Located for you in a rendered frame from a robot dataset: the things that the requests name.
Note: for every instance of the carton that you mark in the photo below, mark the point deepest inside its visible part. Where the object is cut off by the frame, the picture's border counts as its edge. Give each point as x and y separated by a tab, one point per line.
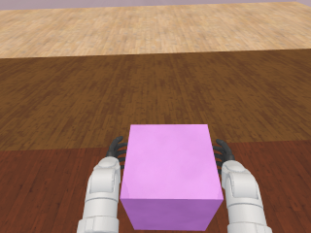
170	178

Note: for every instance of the robot left forearm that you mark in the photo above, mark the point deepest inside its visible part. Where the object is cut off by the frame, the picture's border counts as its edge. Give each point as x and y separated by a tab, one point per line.
102	198

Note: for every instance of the robot right forearm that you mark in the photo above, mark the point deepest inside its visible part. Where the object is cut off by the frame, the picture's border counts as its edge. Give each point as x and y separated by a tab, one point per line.
243	200

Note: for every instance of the right robot hand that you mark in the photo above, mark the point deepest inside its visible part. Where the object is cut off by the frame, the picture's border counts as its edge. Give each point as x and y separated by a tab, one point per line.
226	154

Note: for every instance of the left robot hand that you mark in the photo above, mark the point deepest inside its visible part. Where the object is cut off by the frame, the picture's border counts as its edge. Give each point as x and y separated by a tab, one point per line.
114	152

